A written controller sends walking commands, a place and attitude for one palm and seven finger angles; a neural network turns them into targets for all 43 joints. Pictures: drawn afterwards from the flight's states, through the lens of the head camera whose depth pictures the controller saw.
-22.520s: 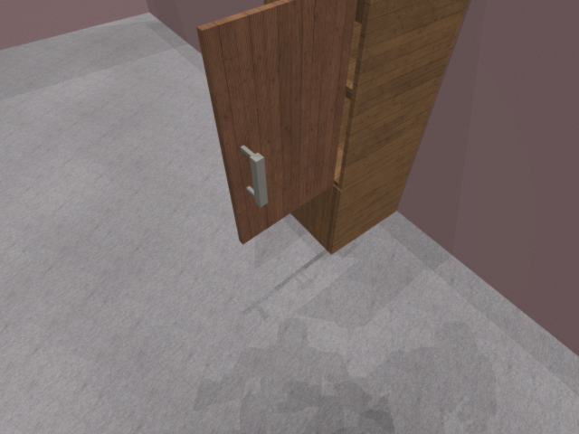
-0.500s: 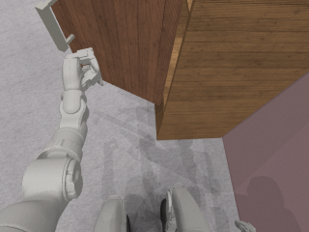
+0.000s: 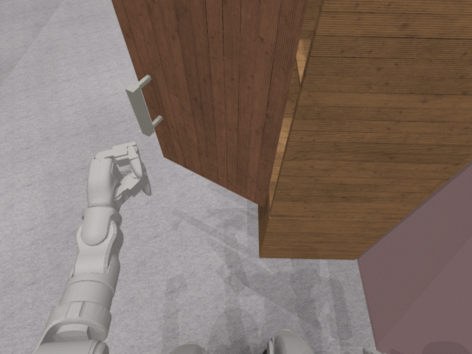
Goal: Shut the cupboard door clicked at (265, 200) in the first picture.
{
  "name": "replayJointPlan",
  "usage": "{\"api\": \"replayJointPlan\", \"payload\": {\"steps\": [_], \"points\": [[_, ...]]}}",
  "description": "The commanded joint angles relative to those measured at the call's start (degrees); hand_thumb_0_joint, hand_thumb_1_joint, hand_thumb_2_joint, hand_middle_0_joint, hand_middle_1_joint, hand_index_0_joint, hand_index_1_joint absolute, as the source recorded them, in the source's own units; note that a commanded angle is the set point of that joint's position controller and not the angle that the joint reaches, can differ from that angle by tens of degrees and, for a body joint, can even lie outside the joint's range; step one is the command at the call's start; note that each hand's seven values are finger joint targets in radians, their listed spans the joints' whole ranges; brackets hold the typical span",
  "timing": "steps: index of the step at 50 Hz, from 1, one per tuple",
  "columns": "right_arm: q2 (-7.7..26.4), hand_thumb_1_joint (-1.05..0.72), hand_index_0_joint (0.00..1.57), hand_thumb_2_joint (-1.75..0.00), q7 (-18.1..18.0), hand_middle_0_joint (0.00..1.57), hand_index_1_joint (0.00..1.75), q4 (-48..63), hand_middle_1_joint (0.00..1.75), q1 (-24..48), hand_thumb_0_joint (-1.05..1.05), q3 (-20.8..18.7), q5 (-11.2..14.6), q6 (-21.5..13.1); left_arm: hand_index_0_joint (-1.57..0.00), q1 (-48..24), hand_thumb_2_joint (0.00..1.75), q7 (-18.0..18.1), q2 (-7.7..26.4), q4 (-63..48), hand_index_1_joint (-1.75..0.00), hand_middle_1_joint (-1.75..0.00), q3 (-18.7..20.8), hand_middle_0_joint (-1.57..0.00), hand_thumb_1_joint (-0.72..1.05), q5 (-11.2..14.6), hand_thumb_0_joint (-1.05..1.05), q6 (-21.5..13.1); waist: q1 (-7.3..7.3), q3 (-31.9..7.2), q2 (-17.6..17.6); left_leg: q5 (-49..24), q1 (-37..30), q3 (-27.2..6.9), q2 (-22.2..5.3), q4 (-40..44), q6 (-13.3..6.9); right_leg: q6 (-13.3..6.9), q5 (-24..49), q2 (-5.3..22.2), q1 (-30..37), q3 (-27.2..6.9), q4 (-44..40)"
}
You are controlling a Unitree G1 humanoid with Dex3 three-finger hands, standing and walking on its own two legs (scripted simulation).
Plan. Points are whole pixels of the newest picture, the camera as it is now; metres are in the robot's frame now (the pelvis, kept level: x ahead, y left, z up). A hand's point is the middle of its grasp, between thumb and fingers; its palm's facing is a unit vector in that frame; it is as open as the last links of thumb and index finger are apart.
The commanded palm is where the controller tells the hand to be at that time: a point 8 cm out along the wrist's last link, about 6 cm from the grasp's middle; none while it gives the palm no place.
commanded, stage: draw the hand back to the body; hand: left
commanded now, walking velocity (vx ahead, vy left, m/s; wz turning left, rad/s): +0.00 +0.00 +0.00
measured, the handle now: (147, 106) +0.66 +0.22 -0.03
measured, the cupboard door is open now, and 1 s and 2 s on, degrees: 61 61 61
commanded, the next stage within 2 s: step back with the hand held close in 1.16 s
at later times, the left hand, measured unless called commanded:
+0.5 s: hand (44, 212) +0.29 +0.24 +0.15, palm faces +0.33 -0.89 -0.31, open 4.0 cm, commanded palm +0.23 +0.28 +0.17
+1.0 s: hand out of the picture +0.21 +0.27 +0.21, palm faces +0.50 -0.75 -0.42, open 7.2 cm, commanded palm +0.16 +0.30 +0.23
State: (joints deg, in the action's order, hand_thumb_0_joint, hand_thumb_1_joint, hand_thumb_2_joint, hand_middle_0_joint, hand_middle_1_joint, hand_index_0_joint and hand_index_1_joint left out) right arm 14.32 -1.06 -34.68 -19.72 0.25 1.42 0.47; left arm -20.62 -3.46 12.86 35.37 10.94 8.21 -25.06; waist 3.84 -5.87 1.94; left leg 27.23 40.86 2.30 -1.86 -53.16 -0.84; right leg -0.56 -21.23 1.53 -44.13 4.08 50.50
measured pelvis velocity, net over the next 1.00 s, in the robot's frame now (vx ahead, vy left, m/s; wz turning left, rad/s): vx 0.03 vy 0.00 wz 0.02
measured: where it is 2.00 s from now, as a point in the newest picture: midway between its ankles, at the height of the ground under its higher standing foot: outside the picture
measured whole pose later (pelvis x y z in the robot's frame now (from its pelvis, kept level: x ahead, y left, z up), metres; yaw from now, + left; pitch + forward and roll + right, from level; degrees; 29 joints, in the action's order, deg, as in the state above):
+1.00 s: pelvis +0.03 +0.00 +0.05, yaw +1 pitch -4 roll +0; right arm 13.7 -5.1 -37.1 -11.6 0.7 0.2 -5.3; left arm 25.6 7.0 18.2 -19.6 20.2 3.0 -4.3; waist -4.3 1.3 5.2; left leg 16.6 2.8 2.2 -0.2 -23.0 -0.7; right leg 0.1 -13.1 1.6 -7.0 4.7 23.7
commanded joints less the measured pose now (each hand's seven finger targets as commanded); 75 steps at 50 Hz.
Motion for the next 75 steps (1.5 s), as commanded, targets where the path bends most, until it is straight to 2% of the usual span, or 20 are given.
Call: {"api": "replayJointPlan", "payload": {"steps": [1,4,5,8,12,20,24,36,39,40,44,48,54,59,62,64,65,67,70,75], "points": [[7.3,-0.9,0.2,-0.9,-0.82,0.2,0.3,7.64,0.3,1.19,0.0,-2.84,0.82,-3.54,-1.24,-9.1,0.9,-3.33,7.33,-17.48,-1.44,-1.44,0.02,-1.24,0.9,2.97,0.0,-1.07,-1.31,-16.61,1.15,-16.86,-10.06,-2.11,1.47,11.74,0.27,-0.8,15.17,-2.08,19.56,-0.66,-7.14],[7.18,-0.9,0.2,-0.9,-1.23,0.2,0.3,9.16,0.3,3.43,0.0,-2.62,1.34,-4.24,-1.16,-4.04,0.9,-4.48,8.34,-23.11,-1.35,-1.35,1.22,-1.16,0.9,4.59,0.0,1.68,-2.49,-15.22,0.16,-19.31,-11.94,-2.12,1.48,13.72,0.17,-0.78,17.21,-1.91,22.8,-0.5,-8.6],[6.05,-0.9,0.2,-0.9,-2.49,0.2,0.3,10.11,0.3,6.36,0.0,-3.26,1.16,-2.21,-1.13,-1.55,0.9,0.42,13.11,-26.18,-1.32,-1.32,-0.84,-1.13,0.9,-2.36,0.0,4.97,-3.75,-17.62,-0.32,-20.04,-15.65,-1.25,1.89,16.66,-0.06,-0.97,16.43,-0.45,27.59,-3.0,-11.24],[5.26,-0.9,0.2,-0.9,-4.28,0.2,0.3,11.59,0.3,8.85,0.0,-2.25,1.09,-1.28,-1.05,3.95,0.9,6.02,11.17,-34.86,-1.23,-1.23,-1.55,-1.05,0.9,-3.7,0.0,10.82,-3.53,-13.24,0.21,-23.48,-20.24,-1.58,1.15,20.29,-0.06,-0.86,18.87,-0.18,30.66,-1.98,-14.85],[4.74,-0.9,0.2,-0.9,-5.69,0.2,0.3,10.89,0.3,11.06,0.0,-1.08,0.79,-1.63,-0.94,7.95,0.9,8.86,11.62,-39.81,-1.11,-1.11,-0.82,-0.94,0.9,-4.39,0.0,15.22,-3.81,-8.0,-1.62,-25.7,-25.55,-1.46,0.98,24.93,-0.37,-0.66,20.96,-0.19,34.83,-1.51,-19.79],[4.11,-0.9,0.2,-0.9,-5.24,0.2,0.3,9.92,0.3,13.34,0.0,0.36,-0.27,-4.22,-0.72,18.27,0.9,9.83,10.75,-49.23,-0.87,-0.87,0.0,-0.72,0.9,-5.03,0.0,19.14,-5.18,-2.78,1.1,-32.67,-33.81,-1.52,0.75,31.14,0.22,-0.61,23.88,-0.32,40.74,-0.57,-26.17],[4.25,-0.9,0.2,-0.9,-4.53,0.2,0.3,9.72,0.3,13.75,0.0,0.19,-1.0,-4.91,-0.61,25.97,0.9,10.0,13.13,-53.73,-0.75,-0.75,4.27,-0.61,0.9,-5.04,0.0,19.97,-6.1,-2.47,0.1,-35.81,-34.84,-1.56,0.68,31.95,0.51,-0.55,26.22,-0.48,43.65,-0.51,-27.46],[3.45,-0.9,0.2,-0.9,-3.76,0.2,0.3,9.05,0.3,15.01,0.0,-0.54,-1.44,-7.52,-0.28,39.66,0.9,10.98,17.88,-69.91,-0.39,-0.39,14.47,-0.28,0.9,-4.89,0.0,18.85,-7.59,-1.42,3.76,-38.52,-35.56,-1.33,0.59,31.84,0.6,0.08,26.73,-0.24,44.63,-0.69,-27.72],[3.68,-0.9,0.2,-0.9,-3.77,0.2,0.3,8.51,0.3,14.99,0.0,-1.0,-1.48,-8.56,-0.2,44.44,0.9,11.32,19.91,-70.64,-0.3,-0.3,18.29,-0.2,0.9,-4.66,0.0,18.29,-8.14,0.41,1.11,-37.38,-34.46,-1.39,0.41,31.91,0.56,0.14,25.88,-0.47,43.99,-0.48,-28.11],[3.53,-0.9,0.2,-0.9,-3.72,0.2,0.3,8.16,0.3,14.76,0.0,-0.92,-1.31,-8.55,-0.2,44.18,0.9,11.01,16.85,-69.25,-0.3,-0.3,15.53,-0.2,0.9,-4.8,0.0,18.29,-7.42,2.0,1.03,-35.6,-34.28,-0.88,0.38,32.16,0.47,0.28,24.58,-0.28,42.61,-0.6,-28.16],[4.51,-0.9,0.2,-0.9,-4.08,0.2,0.3,6.99,0.3,14.53,0.0,-1.58,-1.15,-8.61,-0.2,41.19,0.9,10.86,15.32,-65.06,-0.3,-0.3,13.82,-0.2,0.9,-4.78,0.0,18.14,-6.55,6.65,-2.1,-26.5,-33.03,-0.79,0.37,33.57,-0.17,0.29,17.63,-0.31,39.18,-0.93,-30.29],[4.24,-0.9,0.2,-0.9,-4.5,0.2,0.3,7.27,0.3,15.13,0.0,-1.51,-1.22,-9.25,-0.2,39.7,0.9,11.38,16.82,-67.42,-0.3,-0.3,14.77,-0.2,0.9,-5.14,0.0,16.97,-7.31,2.92,0.38,-24.78,-33.86,-0.79,0.97,33.76,-0.51,0.13,15.94,-0.12,41.01,-1.24,-29.6],[3.93,-0.9,0.2,-0.9,-4.77,0.2,0.3,6.87,0.3,15.72,0.0,-1.27,-1.47,-10.51,-0.2,41.3,0.9,11.79,19.49,-69.26,-0.3,-0.3,17.35,-0.2,0.9,-5.2,0.0,16.33,-8.07,2.22,2.56,-24.97,-33.12,-0.83,1.25,33.63,-0.37,-0.11,16.86,-0.19,42.73,-1.71,-29.95],[3.72,-0.9,0.2,-0.9,-4.6,0.2,0.3,6.66,0.3,15.46,0.0,-1.36,-1.28,-10.56,-0.2,42.35,0.9,11.34,17.97,-66.7,-0.3,-0.3,16.69,-0.2,0.9,-4.9,0.0,16.41,-7.7,5.68,0.56,-23.66,-32.37,-0.48,0.95,34.09,-0.32,0.03,15.37,-0.43,40.96,-1.87,-31.16],[3.54,-0.9,0.2,-0.9,-4.46,0.2,0.3,6.77,0.3,15.33,0.0,-1.33,-1.24,-10.26,-0.2,41.79,0.9,11.18,17.04,-66.84,-0.3,-0.3,15.85,-0.2,0.9,-4.88,0.0,16.31,-7.51,5.51,2.58,-22.74,-32.45,-0.3,0.92,34.4,-0.24,0.03,14.36,-0.27,40.9,-1.95,-30.99],[3.87,-0.9,0.2,-0.9,-4.49,0.2,0.3,6.59,0.3,15.4,0.0,-1.57,-1.2,-10.23,-0.2,41.7,0.9,11.07,17.08,-66.52,-0.3,-0.3,15.72,-0.2,0.9,-4.91,0.0,16.19,-7.4,5.62,0.47,-22.07,-32.79,-0.44,0.8,34.56,-0.38,0.1,13.05,-0.52,40.46,-1.98,-31.78],[6.48,-0.9,0.2,-0.9,-4.25,0.2,0.3,8.54,0.3,15.21,0.0,-2.63,-0.88,-8.53,-0.2,37.2,0.9,11.6,21.89,-69.33,-0.3,-0.3,20.31,-0.2,0.9,-5.12,0.0,14.4,-4.62,8.22,0.21,-16.25,-27.15,-1.38,-0.42,30.48,-1.17,-0.74,12.65,3.46,34.81,-9.14,-34.68],[5.08,-0.9,0.2,-0.9,-3.88,0.2,0.3,7.83,0.3,14.43,0.0,-2.51,-1.17,-6.99,-0.2,43.97,0.9,11.4,18.07,-65.65,-0.3,-0.3,17.1,-0.2,0.9,-5.42,0.0,13.53,-4.29,5.7,-5.22,-13.61,-27.47,-1.86,0.65,25.99,-1.3,-2.18,8.41,7.4,32.09,-11.6,-36.8],[4.93,-0.9,0.2,-0.9,-3.98,0.2,0.3,8.34,0.3,13.9,0.0,-2.79,-0.94,-5.71,-0.2,47.69,0.9,12.15,19.39,-68.26,-0.3,-0.3,18.65,-0.2,0.9,-5.19,0.0,12.09,-3.94,-0.05,-2.77,-16.62,-27.17,-2.74,0.32,25.4,-0.96,-3.46,14.61,9.1,34.6,-10.09,-32.62],[6.15,-0.9,0.2,-0.9,-5.18,0.2,0.3,10.97,0.3,14.62,0.0,-3.35,-0.78,-3.54,-0.2,50.18,0.9,12.88,21.36,-72.57,-0.3,-0.3,20.89,-0.2,0.9,-4.54,0.0,12.18,-4.22,-4.14,2.77,-34.97,-25.88,-5.15,-2.96,29.74,-0.23,-0.3,29.52,3.08,39.32,-3.87,-21.39]]}}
